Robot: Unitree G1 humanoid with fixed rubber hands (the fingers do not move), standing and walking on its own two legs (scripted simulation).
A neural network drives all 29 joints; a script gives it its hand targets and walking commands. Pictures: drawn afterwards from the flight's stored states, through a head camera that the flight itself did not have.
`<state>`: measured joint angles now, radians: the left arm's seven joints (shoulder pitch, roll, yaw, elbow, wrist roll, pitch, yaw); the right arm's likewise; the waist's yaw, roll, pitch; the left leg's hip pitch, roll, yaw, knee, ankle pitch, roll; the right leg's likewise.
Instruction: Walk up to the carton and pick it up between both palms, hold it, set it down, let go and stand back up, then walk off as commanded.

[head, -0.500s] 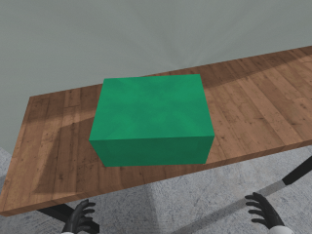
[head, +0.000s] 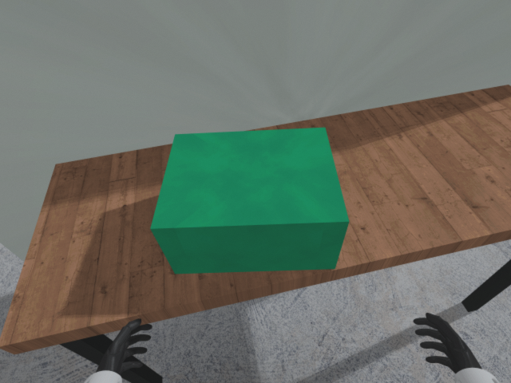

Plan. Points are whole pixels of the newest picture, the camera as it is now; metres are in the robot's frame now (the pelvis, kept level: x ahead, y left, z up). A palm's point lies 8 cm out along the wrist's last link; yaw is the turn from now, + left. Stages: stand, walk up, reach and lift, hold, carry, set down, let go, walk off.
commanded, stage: stand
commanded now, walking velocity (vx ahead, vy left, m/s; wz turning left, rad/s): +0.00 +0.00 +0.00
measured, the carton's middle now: (251, 199) +0.42 +0.04 +0.03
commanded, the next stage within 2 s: walk up in 1.64 s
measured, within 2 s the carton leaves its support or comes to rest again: neither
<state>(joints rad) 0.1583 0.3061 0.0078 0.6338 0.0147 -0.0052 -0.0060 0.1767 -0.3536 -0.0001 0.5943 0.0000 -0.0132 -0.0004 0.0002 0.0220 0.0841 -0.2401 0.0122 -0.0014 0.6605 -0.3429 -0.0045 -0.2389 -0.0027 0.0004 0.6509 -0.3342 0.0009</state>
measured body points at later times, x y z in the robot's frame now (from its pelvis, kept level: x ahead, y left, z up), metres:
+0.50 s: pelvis +0.01 +0.00 +0.00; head +0.02 -0.01 +0.45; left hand +0.17 +0.28 -0.08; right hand +0.18 -0.28 -0.07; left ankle +0.01 +0.12 -0.72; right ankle +0.02 -0.12 -0.72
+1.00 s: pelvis +0.01 +0.00 +0.01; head +0.01 -0.01 +0.46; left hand +0.17 +0.29 -0.08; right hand +0.18 -0.29 -0.06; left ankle +0.01 +0.12 -0.72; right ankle +0.02 -0.12 -0.72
